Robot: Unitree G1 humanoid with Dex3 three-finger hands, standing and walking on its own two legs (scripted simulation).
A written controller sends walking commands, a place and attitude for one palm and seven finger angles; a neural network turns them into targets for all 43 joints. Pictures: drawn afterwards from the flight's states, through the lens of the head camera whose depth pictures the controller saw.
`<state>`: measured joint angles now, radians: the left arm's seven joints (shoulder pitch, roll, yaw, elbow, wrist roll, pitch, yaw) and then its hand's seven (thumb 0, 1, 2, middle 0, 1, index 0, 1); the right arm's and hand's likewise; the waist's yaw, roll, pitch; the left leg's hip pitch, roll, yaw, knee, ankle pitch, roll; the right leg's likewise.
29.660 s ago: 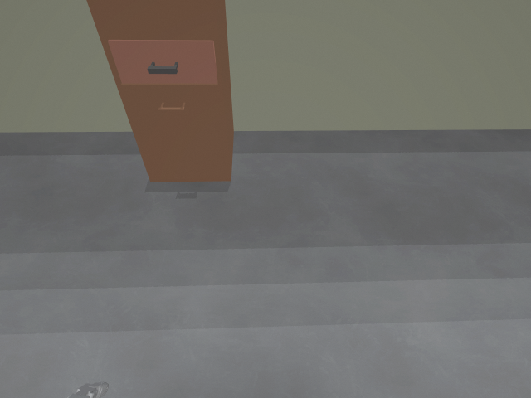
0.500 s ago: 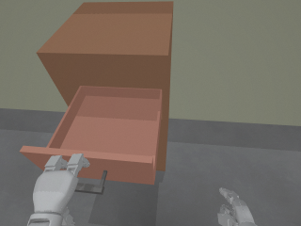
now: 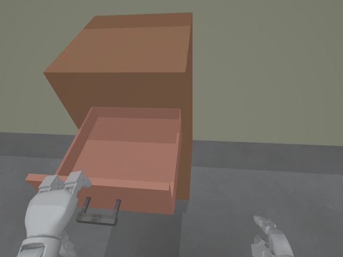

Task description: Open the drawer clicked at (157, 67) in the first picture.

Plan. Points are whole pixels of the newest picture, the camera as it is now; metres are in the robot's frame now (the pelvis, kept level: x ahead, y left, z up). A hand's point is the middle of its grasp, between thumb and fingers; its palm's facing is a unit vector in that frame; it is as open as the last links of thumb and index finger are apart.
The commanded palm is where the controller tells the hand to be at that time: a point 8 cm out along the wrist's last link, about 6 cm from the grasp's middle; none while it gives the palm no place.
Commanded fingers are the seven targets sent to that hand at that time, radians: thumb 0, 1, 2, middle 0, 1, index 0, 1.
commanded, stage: lift the hand off the handle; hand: left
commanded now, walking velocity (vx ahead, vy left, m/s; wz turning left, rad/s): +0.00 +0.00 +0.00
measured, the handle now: (99, 210) +0.25 +0.24 -0.09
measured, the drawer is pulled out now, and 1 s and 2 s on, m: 0.29 0.29 0.29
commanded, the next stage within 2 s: draw the hand back to the body in 0.42 s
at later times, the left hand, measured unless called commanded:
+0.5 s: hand (66, 217) +0.19 +0.24 +0.06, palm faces -0.01 -0.15 -0.99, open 13.8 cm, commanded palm +0.17 +0.23 +0.11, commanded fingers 0.00 -0.50 0.30 -0.30 -1.20 -0.30 -1.20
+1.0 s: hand (53, 220) +0.17 +0.24 +0.09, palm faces +0.00 -0.12 -0.99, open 13.8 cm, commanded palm +0.15 +0.26 +0.15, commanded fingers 0.00 -0.50 0.30 -0.30 -1.20 -0.30 -1.20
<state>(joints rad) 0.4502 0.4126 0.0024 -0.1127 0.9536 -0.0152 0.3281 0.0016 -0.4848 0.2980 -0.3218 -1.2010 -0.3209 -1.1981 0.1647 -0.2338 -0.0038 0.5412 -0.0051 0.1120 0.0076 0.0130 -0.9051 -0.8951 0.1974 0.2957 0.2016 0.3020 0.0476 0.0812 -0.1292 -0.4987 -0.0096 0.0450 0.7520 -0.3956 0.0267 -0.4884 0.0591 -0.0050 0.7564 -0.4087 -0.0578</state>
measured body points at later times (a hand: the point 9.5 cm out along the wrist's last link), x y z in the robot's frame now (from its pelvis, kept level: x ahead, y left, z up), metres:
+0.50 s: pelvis +0.00 +0.00 +0.01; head +0.02 -0.04 +0.46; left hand +0.18 +0.24 +0.11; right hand +0.21 -0.21 -0.09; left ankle -0.01 +0.10 -0.71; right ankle -0.02 -0.08 -0.71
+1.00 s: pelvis +0.00 +0.01 +0.01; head +0.00 -0.02 +0.46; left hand +0.17 +0.25 +0.14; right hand +0.21 -0.19 -0.08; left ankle -0.01 +0.10 -0.71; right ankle -0.02 -0.08 -0.71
